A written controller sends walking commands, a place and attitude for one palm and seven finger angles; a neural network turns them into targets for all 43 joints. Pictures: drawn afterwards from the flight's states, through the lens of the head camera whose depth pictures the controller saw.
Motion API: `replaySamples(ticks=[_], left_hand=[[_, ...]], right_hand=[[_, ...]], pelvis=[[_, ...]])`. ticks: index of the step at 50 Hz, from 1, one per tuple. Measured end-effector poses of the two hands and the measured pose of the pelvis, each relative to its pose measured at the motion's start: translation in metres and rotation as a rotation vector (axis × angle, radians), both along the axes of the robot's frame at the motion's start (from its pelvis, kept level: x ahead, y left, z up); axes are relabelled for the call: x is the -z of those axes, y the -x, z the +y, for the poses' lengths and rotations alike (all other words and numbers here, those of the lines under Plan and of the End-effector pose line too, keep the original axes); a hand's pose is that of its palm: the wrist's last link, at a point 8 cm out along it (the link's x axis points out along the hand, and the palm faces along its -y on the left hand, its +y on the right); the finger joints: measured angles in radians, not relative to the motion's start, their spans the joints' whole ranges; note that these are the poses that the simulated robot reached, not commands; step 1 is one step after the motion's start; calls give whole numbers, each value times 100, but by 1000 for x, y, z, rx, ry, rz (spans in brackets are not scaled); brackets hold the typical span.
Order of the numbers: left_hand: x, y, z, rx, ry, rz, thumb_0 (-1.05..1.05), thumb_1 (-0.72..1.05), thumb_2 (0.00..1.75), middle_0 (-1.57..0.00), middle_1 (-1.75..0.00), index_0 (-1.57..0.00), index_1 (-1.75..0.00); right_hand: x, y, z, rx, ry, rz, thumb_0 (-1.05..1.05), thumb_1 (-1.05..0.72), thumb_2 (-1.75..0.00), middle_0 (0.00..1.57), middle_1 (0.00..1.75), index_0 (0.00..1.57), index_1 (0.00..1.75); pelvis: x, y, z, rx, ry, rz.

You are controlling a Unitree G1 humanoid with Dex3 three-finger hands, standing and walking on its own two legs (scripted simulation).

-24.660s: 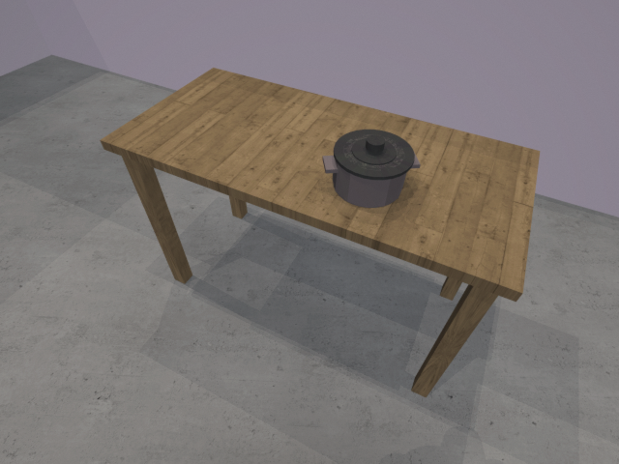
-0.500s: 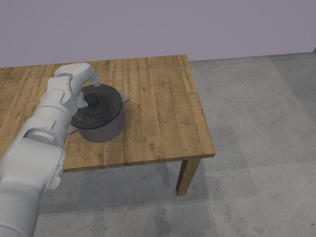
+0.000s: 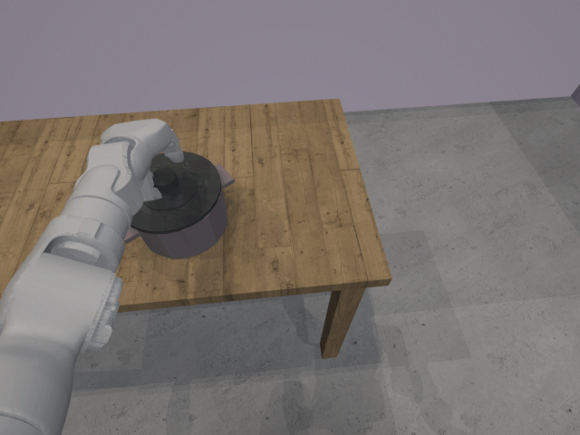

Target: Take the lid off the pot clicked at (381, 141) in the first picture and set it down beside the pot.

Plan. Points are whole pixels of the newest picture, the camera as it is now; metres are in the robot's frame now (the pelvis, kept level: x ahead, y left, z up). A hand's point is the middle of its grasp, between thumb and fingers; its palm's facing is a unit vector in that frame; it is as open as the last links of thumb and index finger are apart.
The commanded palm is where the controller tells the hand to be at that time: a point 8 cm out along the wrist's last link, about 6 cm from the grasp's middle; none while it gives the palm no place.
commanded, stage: lower the open fingers around the knob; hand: left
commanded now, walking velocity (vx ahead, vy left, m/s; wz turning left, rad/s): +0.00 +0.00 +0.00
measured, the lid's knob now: (165, 180) +0.52 +0.17 +0.02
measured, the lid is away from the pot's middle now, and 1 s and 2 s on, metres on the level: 0.01 0.01 0.01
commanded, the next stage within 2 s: close the fingers and squeeze the knob in 0.96 s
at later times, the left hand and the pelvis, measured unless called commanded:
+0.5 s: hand (157, 190) +0.48 +0.17 +0.05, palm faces -0.42 -0.04 -0.91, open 10.2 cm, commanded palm +0.49 +0.17 +0.10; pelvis +0.00 +0.00 +0.00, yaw -1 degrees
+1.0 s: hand (156, 186) +0.49 +0.17 +0.05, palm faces -0.43 -0.03 -0.90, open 10.2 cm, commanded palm +0.50 +0.17 +0.09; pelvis +0.00 +0.00 -0.01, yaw -1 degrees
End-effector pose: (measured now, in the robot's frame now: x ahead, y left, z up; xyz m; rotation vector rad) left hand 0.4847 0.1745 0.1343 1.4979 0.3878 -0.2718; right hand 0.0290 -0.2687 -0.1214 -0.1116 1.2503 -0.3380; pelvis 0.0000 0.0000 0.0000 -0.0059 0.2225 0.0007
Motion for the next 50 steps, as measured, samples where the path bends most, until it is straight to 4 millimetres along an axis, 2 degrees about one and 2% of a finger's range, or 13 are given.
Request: replaySamples(ticks=[10, 26, 50], left_hand=[[12, 5, 3, 21, -8, 1, 0, -24, 129, -82, -9, -82, -9], [32, 3, -2, 21, -11, 10, 0, -24, 129, -82, -9, -81, -8], [31, -6, -1, 13, -25, 19, 0, -24, 129, -84, -10, -82, -9]], right_hand=[[1, 18, -2, 25, 2, 52, 1, -90, -90, 20, 30, 20, 30], [3, 25, 0, 40, 6, 57, 1, -90, -90, 20, 30, 20, 30], [3, 52, -2, 69, 18, 121, 1, -90, -90, 20, 30, 20, 30]], pelvis=[[0, 0, 0, 5, 2, 6], [4, 3, 1, 10, 4, 31], [7, 5, 0, 11, 8, 51]])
